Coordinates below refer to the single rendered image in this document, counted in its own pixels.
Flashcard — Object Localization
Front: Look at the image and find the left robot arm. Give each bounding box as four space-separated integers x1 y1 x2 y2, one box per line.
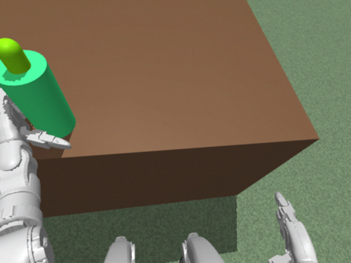
0 140 54 263

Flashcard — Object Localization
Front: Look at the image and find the right robot hand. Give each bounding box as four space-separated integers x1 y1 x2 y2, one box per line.
268 192 318 263

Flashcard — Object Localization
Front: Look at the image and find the bottle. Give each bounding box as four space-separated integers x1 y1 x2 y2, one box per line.
0 38 76 138

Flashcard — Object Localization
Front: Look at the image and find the left robot hand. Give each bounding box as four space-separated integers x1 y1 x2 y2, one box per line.
0 87 71 149

